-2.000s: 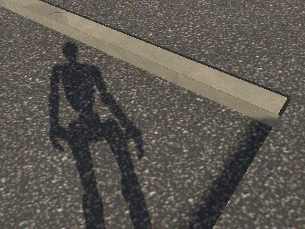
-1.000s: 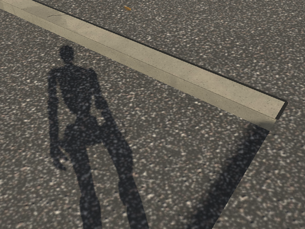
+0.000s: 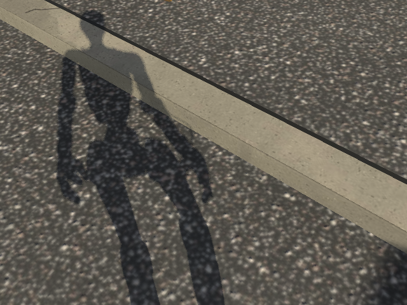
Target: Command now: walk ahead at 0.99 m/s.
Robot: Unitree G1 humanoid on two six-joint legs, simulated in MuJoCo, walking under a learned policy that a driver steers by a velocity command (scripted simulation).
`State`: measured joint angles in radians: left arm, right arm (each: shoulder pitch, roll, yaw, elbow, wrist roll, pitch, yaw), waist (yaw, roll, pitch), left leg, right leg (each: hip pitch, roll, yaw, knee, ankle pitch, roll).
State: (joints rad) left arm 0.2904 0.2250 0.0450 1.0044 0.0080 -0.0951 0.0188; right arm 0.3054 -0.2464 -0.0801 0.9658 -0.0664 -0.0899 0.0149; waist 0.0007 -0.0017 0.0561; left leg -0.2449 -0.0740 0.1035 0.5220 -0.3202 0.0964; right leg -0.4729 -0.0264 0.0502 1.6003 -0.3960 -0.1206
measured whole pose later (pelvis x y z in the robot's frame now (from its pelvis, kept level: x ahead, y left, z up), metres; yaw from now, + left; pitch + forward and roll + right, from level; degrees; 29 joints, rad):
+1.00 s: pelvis +0.90 +0.03 +0.01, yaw +24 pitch +2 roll -1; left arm -0.06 0.17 -0.03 0.58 0.07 0.00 0.06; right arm 0.40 -0.29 -0.05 0.87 -0.01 -0.02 -0.03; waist -0.08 -0.01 0.10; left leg -0.25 -0.24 -0.17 0.42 -0.16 0.17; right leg -1.03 -0.06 0.08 1.63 -0.48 0.04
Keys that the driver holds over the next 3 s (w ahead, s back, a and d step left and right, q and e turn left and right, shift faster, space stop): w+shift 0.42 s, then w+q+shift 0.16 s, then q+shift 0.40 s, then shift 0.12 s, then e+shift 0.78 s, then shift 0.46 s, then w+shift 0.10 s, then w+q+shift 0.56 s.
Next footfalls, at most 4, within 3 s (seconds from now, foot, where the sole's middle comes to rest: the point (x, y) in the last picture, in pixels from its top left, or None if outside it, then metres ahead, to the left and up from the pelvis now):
0.24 right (245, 291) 0.48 -0.08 -0.77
0.68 left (200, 171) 0.94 0.06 -0.77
1.22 right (205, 110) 1.16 0.04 -0.66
2.06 left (139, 141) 1.09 0.31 -0.77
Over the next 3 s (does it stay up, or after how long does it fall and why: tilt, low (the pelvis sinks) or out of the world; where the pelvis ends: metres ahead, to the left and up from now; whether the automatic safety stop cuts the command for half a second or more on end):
stays up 1.31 0.04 0.11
